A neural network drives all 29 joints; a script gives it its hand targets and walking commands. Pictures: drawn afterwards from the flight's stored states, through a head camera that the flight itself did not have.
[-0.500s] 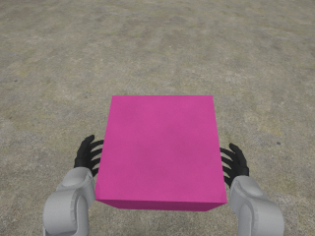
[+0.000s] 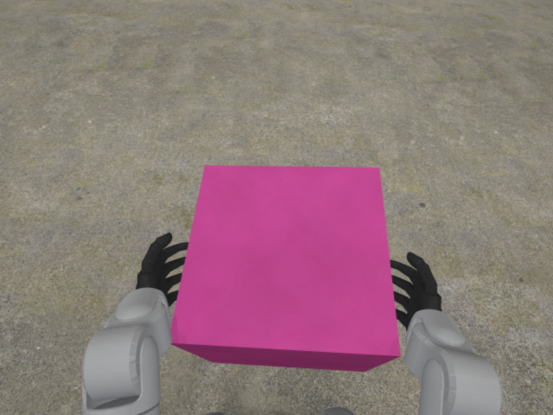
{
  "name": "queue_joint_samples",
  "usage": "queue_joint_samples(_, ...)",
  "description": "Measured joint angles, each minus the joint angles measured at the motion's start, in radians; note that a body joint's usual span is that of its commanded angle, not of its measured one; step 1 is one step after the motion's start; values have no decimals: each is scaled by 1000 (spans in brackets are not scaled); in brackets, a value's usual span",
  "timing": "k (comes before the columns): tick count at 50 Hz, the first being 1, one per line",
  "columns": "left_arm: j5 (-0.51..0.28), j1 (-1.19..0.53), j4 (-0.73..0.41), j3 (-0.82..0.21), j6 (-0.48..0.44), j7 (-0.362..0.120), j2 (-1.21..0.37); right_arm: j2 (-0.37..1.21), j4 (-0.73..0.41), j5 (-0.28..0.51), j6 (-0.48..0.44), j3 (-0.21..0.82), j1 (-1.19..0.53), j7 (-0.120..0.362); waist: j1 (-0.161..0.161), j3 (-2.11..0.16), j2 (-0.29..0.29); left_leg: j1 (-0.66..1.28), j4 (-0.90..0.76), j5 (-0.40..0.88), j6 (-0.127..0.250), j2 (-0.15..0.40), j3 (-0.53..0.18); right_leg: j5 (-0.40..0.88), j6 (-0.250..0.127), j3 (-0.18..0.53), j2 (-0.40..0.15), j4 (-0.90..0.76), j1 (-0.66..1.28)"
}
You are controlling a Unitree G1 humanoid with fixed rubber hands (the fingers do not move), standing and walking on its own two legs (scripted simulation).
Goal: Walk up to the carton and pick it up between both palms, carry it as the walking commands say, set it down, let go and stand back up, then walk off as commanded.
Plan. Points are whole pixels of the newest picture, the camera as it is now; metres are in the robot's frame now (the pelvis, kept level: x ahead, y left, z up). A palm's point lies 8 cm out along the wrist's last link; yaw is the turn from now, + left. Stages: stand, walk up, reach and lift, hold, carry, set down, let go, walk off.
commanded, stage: carry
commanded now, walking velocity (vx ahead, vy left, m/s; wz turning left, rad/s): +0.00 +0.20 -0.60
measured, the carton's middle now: (288, 273) +0.32 +0.00 +0.01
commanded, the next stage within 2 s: none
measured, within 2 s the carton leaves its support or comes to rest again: neither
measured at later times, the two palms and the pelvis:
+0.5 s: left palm (159, 302) +0.23 +0.16 +0.08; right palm out of the picture +0.12 -0.15 +0.05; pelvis -0.05 +0.08 -0.01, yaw -18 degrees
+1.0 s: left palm (101, 268) +0.27 +0.24 +0.09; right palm out of the picture +0.08 -0.03 +0.08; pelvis -0.03 +0.23 +0.00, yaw -33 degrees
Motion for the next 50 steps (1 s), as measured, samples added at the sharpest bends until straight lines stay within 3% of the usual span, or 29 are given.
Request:
queue_joint_samples(4, 0, 0, -9, 0, 8, 3, 0, 0, 0, 0, 0, 0, 0, 4, 0, -3, -2, 16, -7, -17, 20, 0, 19, -2, 0, -103, -7, 221, -9)
queue_joint_samples(10, 0, 0, -16, 0, 24, 10, 0, 0, 11, 0, 1, -1, -1, 9, 0, -5, -3, 16, -4, -26, 54, 0, 127, -3, 0, -150, -31, 246, -10)
queue_joint_samples(13, 0, -1, -17, 0, 30, 12, 1, 1, 13, 0, 5, -2, -1, 10, 1, -5, -3, 13, 6, -34, 69, -1, 194, -6, 0, -156, -36, 183, -11)
queue_joint_samples(17, 0, -14, -17, 0, 33, 10, 1, 0, 0, 0, 9, -3, -1, 8, 1, -4, -3, -26, 76, -62, 81, 7, 259, -2, -9, -166, -38, -37, 8)
queue_joint_samples(19, 0, -19, 4, 0, 35, 10, 0, -1, 17, 0, 12, -9, -3, 7, 1, 16, 26, -43, 146, -108, 67, 28, 234, 6, -47, -167, -18, -33, 10)
queue_joint_samples(21, 0, -11, 25, 3, 46, 15, 0, -1, 44, 0, 24, -11, -3, 7, 1, 20, 18, -69, 249, -180, 44, 5, 158, 30, -61, -139, -16, -44, 10)
queue_joint_samples(24, 0, -10, 25, 3, 47, 15, 0, -1, 38, 0, 32, -11, -3, 6, 1, 19, 7, -78, 321, -187, 26, -11, 65, 83, -60, -78, -15, -99, 9)
queue_joint_samples(29, 0, -28, 21, 3, 23, 6, 0, -1, 5, 0, 27, -11, -13, -2, 0, 19, 8, -77, 256, -188, 10, -11, -24, 176, -33, 1, -23, -217, 8)
queue_joint_samples(34, 0, -28, 12, 2, 16, 6, -1, -2, -4, 0, 27, -10, -18, -4, -1, 17, 1, -8, -19, -184, 7, -11, -27, 241, 6, 81, -32, -293, 7)
queue_joint_samples(36, 0, -30, 11, 2, 16, 6, 0, -2, -6, 0, 27, -10, -18, -4, -8, 19, 1, 5, -79, 8, -5, -10, -19, 211, 13, 85, -35, -281, 9)
queue_joint_samples(37, 0, -30, 10, 2, 17, 6, 0, -2, -4, 0, 26, -10, -18, -4, -8, 20, 7, 6, -75, 85, -5, -2, -19, 140, 14, 62, -35, -229, 2)
queue_joint_samples(39, 0, -30, 9, 3, 22, 7, 0, -2, -1, 0, 27, -9, -18, -3, -9, 20, 8, 10, -56, 85, -5, 5, -16, 54, 14, 9, -35, -53, -28)
queue_joint_samples(43, 0, -30, -3, 3, 33, 11, 1, -2, 2, 0, 28, -9, -20, 1, -8, 14, 6, 10, -67, 68, 4, 8, -6, 48, 13, -70, -35, 194, -53)
queue_joint_samples(50, 0, -30, -17, 3, 50, 22, 1, -2, 13, 0, 29, -10, -26, 9, -8, 11, 4, 10, -64, 49, 48, 7, 131, 47, 13, -124, -40, 214, -54)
